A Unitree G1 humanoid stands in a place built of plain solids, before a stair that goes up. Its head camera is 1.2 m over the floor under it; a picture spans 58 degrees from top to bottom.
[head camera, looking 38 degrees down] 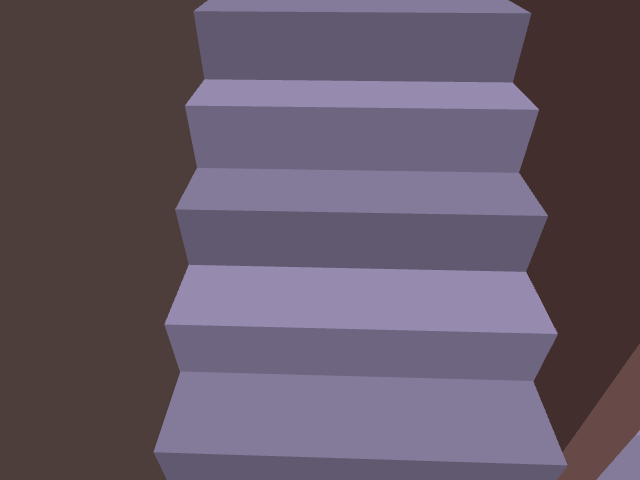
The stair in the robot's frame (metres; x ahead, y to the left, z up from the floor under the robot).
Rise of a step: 0.19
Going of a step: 0.23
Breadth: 0.96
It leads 2 degrees to the right of straight ahead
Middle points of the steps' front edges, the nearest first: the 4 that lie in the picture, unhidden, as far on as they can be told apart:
0.48 -0.09 0.19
0.70 -0.09 0.38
0.92 -0.10 0.57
1.14 -0.11 0.76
